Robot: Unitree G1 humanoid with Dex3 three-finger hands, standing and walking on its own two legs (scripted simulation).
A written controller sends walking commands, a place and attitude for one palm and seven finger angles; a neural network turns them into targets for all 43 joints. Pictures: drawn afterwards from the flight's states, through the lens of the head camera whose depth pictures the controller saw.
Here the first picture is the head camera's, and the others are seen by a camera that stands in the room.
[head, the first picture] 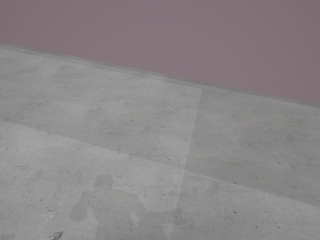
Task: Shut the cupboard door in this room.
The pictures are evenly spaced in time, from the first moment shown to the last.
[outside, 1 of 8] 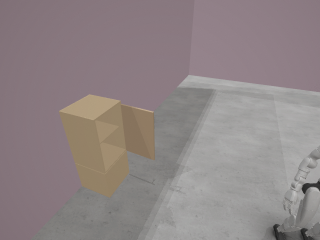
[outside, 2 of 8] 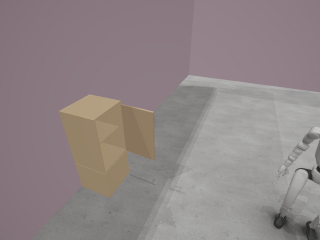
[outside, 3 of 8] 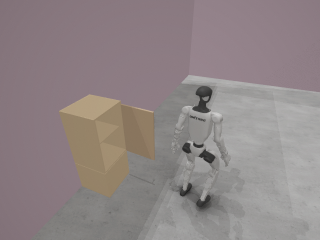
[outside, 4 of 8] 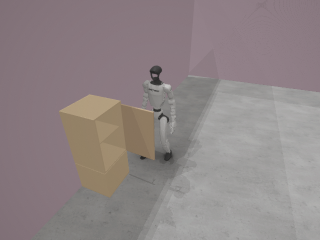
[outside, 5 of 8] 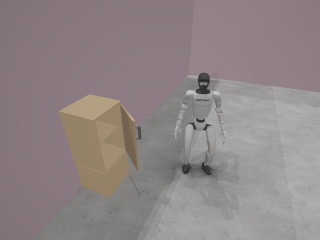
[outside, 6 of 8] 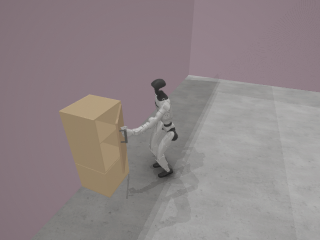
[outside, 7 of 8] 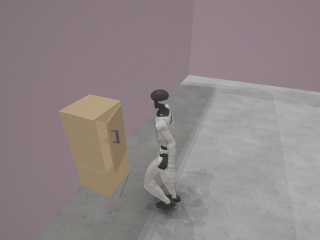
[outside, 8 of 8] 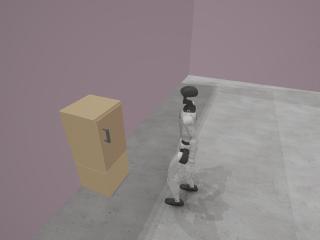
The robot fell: no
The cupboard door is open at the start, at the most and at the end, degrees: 87 87 0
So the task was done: yes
